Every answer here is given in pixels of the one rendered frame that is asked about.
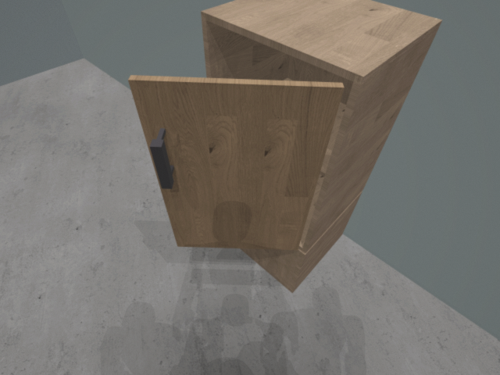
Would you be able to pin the cupboard door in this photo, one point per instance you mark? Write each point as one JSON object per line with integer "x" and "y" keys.
{"x": 247, "y": 155}

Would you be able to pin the handle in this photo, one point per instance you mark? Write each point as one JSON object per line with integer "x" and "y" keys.
{"x": 162, "y": 164}

